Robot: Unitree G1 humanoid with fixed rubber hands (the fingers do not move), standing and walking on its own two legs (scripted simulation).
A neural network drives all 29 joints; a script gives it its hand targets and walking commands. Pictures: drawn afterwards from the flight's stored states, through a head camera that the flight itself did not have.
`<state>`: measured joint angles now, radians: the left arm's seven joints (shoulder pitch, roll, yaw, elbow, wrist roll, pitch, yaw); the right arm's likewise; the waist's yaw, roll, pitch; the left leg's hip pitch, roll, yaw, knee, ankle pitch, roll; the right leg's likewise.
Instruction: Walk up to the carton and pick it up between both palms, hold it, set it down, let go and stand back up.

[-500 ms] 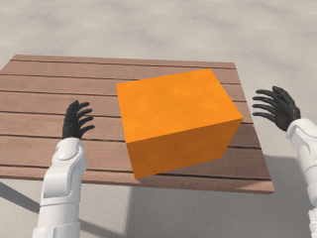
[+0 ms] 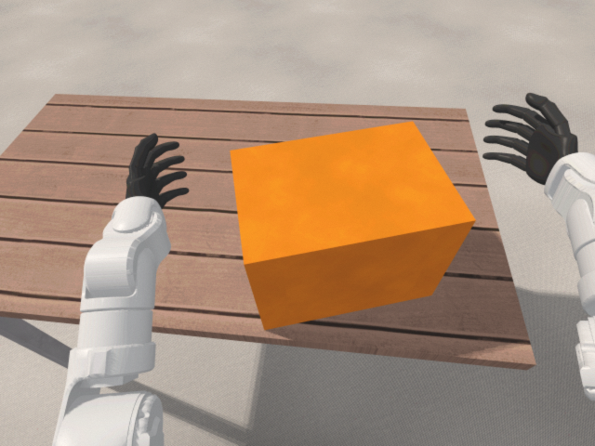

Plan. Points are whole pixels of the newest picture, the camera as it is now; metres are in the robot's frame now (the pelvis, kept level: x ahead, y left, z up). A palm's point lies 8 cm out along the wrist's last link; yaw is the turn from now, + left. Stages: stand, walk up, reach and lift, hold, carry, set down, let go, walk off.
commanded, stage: reach and lift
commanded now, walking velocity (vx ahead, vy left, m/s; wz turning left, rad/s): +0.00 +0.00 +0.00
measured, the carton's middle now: (337, 227) +0.42 +0.03 +0.00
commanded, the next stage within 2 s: none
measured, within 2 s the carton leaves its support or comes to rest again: neither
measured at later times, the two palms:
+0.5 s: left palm (160, 203) +0.35 +0.26 +0.11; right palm (509, 151) +0.49 -0.19 +0.13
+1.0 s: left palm (189, 233) +0.35 +0.24 +0.04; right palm (482, 178) +0.50 -0.18 +0.07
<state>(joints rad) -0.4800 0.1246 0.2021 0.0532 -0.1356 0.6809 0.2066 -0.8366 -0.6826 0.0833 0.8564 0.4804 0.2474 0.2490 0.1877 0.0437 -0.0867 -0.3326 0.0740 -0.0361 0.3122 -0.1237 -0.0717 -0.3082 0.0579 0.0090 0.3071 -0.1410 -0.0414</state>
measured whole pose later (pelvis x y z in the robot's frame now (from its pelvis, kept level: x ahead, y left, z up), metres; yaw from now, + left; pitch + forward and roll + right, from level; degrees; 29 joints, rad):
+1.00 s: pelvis +0.00 +0.00 -0.01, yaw +0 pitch +19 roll -1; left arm -0.59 0.03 0.13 0.69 -0.10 0.08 0.19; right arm -1.01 -0.56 0.20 1.37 0.41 -0.16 0.23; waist 0.27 0.03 -0.19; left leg -0.60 0.09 -0.03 0.41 -0.14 -0.07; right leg -0.56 0.07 0.00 0.37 -0.14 -0.04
